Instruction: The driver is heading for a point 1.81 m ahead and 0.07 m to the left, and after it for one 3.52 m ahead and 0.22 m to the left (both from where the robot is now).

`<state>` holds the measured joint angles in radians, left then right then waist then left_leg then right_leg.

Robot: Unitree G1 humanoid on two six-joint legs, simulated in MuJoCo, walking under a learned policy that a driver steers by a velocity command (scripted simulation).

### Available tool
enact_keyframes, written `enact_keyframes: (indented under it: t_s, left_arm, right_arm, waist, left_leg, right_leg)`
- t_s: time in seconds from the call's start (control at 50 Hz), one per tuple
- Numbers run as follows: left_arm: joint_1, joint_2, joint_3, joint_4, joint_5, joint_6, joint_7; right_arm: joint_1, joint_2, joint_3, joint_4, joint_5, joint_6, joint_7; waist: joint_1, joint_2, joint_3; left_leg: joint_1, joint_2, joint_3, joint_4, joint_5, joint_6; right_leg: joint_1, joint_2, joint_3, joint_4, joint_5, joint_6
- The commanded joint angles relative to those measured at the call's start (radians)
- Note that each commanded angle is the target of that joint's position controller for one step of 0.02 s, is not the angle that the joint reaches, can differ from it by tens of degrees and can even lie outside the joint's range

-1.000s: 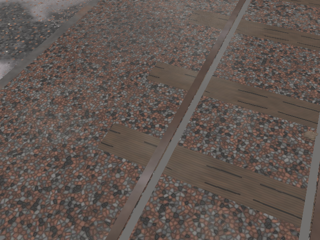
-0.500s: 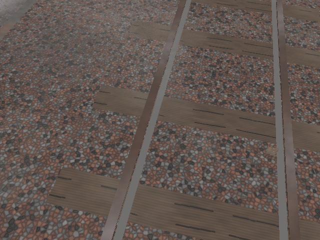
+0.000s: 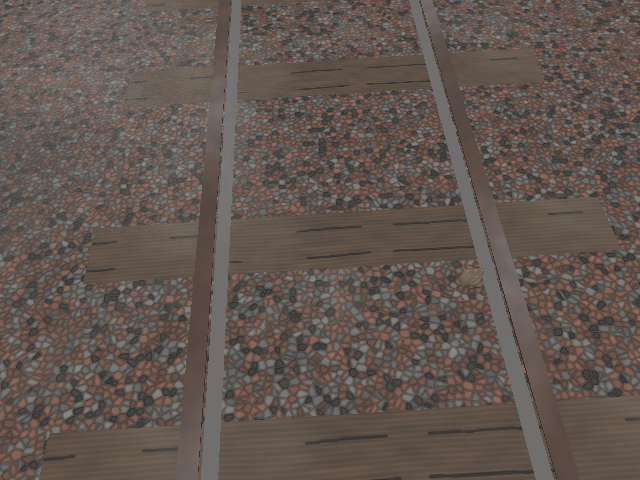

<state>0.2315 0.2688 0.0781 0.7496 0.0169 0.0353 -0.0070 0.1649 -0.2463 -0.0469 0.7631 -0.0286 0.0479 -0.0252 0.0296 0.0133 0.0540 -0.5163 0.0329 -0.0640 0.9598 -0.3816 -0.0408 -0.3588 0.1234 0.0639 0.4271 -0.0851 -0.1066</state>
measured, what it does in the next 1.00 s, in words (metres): steps on the spot: left foot, then right foot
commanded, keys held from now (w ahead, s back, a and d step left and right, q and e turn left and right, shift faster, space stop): e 0.28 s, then no key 0.16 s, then q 0.48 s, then w+q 0.08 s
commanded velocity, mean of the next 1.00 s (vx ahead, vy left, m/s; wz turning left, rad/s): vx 0.01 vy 0.00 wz -0.09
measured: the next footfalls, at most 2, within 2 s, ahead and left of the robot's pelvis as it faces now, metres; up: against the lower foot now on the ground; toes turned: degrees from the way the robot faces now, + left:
left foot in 0.20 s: +0.06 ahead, +0.13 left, +0.00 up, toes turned -11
right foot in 0.58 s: -0.01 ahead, -0.07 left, +0.00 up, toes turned -11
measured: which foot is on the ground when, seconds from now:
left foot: up 0.00-0.18, down 0.20-0.60, up 0.62-0.90, down 0.92-1.00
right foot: down 0.00-0.20, up 0.22-0.56, down 0.58-0.92, up 0.94-1.00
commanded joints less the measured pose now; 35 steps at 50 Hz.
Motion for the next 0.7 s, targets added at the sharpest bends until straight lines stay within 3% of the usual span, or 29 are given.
enact_keyframes:
  t_s: [0.02,0.12,0.16,0.18,0.2,0.22,0.24,0.26,0.28,0.3,0.34,0.4,0.46,0.52,0.56,0.58,0.6,0.62,0.64,0.66,0.7]
  left_arm:
    - [0.018,0.156,0.043,-0.064,0.005,-0.002,0.002]
    - [-0.002,0.157,0.048,-0.075,0.012,0.006,-0.008]
    - [-0.029,0.153,0.049,-0.079,0.002,0.011,-0.010]
    - [-0.042,0.142,0.045,-0.083,-0.010,0.011,-0.006]
    - [-0.013,0.089,0.032,-0.092,-0.020,0.007,-0.001]
    - [-0.017,0.071,0.032,-0.111,-0.026,0.000,0.006]
    - [-0.027,0.153,0.050,-0.097,0.023,-0.004,0.008]
    - [-0.002,0.156,0.056,-0.079,0.022,-0.003,-0.001]
    - [0.039,0.144,0.054,-0.059,0.020,0.005,-0.008]
    - [0.063,0.135,0.051,-0.048,0.018,0.014,-0.017]
    - [0.055,0.121,0.042,-0.047,0.009,0.023,-0.027]
    - [-0.022,0.095,0.025,-0.071,0.000,0.031,-0.024]
    - [-0.047,0.063,0.003,-0.071,-0.006,0.036,-0.018]
    - [-0.046,0.038,-0.021,-0.054,-0.016,0.037,0.002]
    - [0.014,0.045,-0.025,-0.020,-0.005,0.020,0.021]
    - [0.030,0.100,-0.018,-0.016,0.011,0.002,0.031]
    - [0.061,0.168,-0.012,-0.022,0.027,-0.011,0.041]
    - [-0.031,0.186,-0.004,-0.016,-0.006,-0.010,0.042]
    - [-0.083,0.131,-0.015,-0.040,-0.006,-0.018,0.039]
    - [-0.090,0.127,-0.016,-0.043,-0.004,-0.021,0.039]
    - [-0.064,0.136,-0.015,-0.032,0.001,-0.020,0.049]
  right_arm:
    - [0.019,-0.083,-0.020,-0.062,0.006,-0.007,-0.005]
    - [0.047,-0.084,-0.014,-0.075,0.025,-0.027,-0.013]
    - [0.124,-0.084,-0.013,-0.062,0.031,-0.038,-0.020]
    - [0.169,-0.097,-0.017,-0.052,0.026,-0.045,-0.029]
    - [0.164,-0.180,-0.034,-0.063,0.011,-0.050,-0.039]
    - [0.072,-0.270,-0.051,-0.103,0.000,-0.047,-0.037]
    - [0.038,-0.233,-0.045,-0.108,-0.011,-0.045,-0.029]
    - [-0.001,-0.162,-0.025,-0.119,-0.005,-0.049,-0.025]
    - [-0.041,-0.130,-0.016,-0.126,0.000,-0.051,-0.019]
    - [-0.049,-0.122,-0.013,-0.133,0.003,-0.053,-0.018]
    - [-0.003,-0.121,-0.013,-0.130,0.003,-0.054,-0.014]
    - [0.098,-0.140,-0.023,-0.098,0.007,-0.057,-0.013]
    - [0.104,-0.142,-0.022,-0.085,0.006,-0.059,-0.005]
    - [0.097,-0.138,-0.015,-0.057,0.002,-0.054,0.015]
    - [0.097,-0.154,-0.020,-0.037,0.020,-0.049,0.025]
    - [0.122,-0.147,-0.020,-0.040,0.027,-0.054,0.028]
    - [0.136,-0.094,-0.008,-0.069,0.026,-0.062,0.036]
    - [0.112,-0.063,0.003,-0.068,0.036,-0.050,0.032]
    - [0.090,-0.105,-0.007,-0.055,0.027,-0.037,0.028]
    - [0.066,-0.120,-0.018,-0.057,0.025,-0.030,0.030]
    - [0.077,-0.135,-0.034,-0.055,0.023,-0.016,0.040]
  waist:
    - [0.002,-0.128,-0.109]
    - [-0.003,-0.149,-0.115]
    - [-0.045,-0.152,-0.113]
    - [-0.071,-0.132,-0.105]
    - [-0.048,0.015,-0.100]
    - [-0.033,0.231,-0.060]
    - [-0.022,0.121,-0.028]
    - [0.012,0.075,-0.037]
    - [0.040,0.066,-0.037]
    - [0.041,0.104,-0.059]
    - [0.008,0.121,-0.073]
    - [-0.049,0.126,-0.080]
    - [-0.061,0.155,-0.096]
    - [-0.061,0.202,-0.091]
    - [-0.012,0.158,-0.074]
    - [-0.024,0.107,-0.119]
    - [-0.040,-0.067,-0.176]
    - [-0.056,-0.238,-0.106]
    - [-0.044,-0.200,-0.079]
    - [-0.031,-0.201,-0.058]
    - [-0.019,-0.213,-0.033]
  left_leg:
    - [0.007,-0.029,0.010,-0.069,0.000,-0.001]
    - [0.149,-0.085,0.016,-0.252,-0.045,0.038]
    - [0.283,-0.110,0.026,-0.446,0.004,0.068]
    - [0.383,-0.089,0.016,-0.599,0.068,0.082]
    - [0.449,0.098,-0.162,-0.737,-0.033,0.123]
    - [0.413,0.343,-0.455,-0.820,-0.069,0.222]
    - [0.287,0.368,-0.398,-0.775,0.111,0.277]
    - [0.251,0.304,-0.299,-0.735,0.256,0.264]
    - [0.253,0.235,-0.185,-0.706,0.355,0.232]
    - [0.291,0.191,-0.122,-0.685,0.418,0.216]
    - [0.363,0.168,-0.063,-0.646,0.578,0.227]
    - [0.496,0.193,-0.067,-0.608,0.678,0.250]
    - [0.490,0.191,-0.054,-0.585,0.676,0.248]
    - [0.417,0.161,-0.067,-0.571,0.692,0.240]
    - [0.342,0.136,-0.084,-0.520,0.711,0.184]
    - [0.269,0.127,-0.094,-0.513,0.611,0.136]
    - [0.167,0.070,-0.046,-0.422,0.322,0.095]
    - [0.200,-0.025,0.047,-0.454,0.020,0.079]
    - [0.212,-0.032,0.057,-0.384,-0.018,0.072]
    - [0.181,-0.055,0.066,-0.337,-0.011,0.074]
    - [0.131,-0.059,0.069,-0.176,-0.113,0.072]
  right_leg:
    - [0.108,-0.255,0.355,-0.187,-0.251,-0.121]
    - [0.085,-0.241,0.429,-0.157,-0.183,-0.099]
    - [0.039,-0.214,0.446,-0.139,-0.167,-0.056]
    - [-0.021,-0.172,0.424,-0.112,-0.235,-0.006]
    - [-0.113,-0.084,0.328,0.030,-0.388,0.060]
    - [-0.274,0.093,0.066,0.295,-0.446,0.098]
    - [-0.238,0.002,0.056,0.496,-0.439,0.112]
    - [-0.177,-0.007,0.061,0.594,-0.392,0.111]
    - [-0.164,-0.010,0.051,0.674,-0.341,0.115]
    - [-0.169,-0.009,0.041,0.734,-0.311,0.121]
    - [-0.198,-0.009,0.022,0.758,-0.315,0.143]
    - [-0.229,-0.016,0.029,0.637,-0.338,0.164]
    - [-0.109,-0.038,0.014,0.429,-0.377,0.160]
    - [0.088,-0.051,-0.074,0.148,-0.365,0.135]
    - [0.259,-0.071,-0.073,-0.156,-0.055,0.110]
    - [0.385,-0.159,0.013,-0.167,0.016,0.091]
    - [0.504,-0.371,0.184,-0.122,0.246,0.052]
    - [0.310,-0.412,0.164,-0.078,0.342,-0.038]
    - [0.280,-0.393,0.143,-0.084,0.283,-0.051]
    - [0.269,-0.378,0.124,-0.087,0.247,-0.049]
    - [0.255,-0.395,0.104,-0.081,0.349,-0.079]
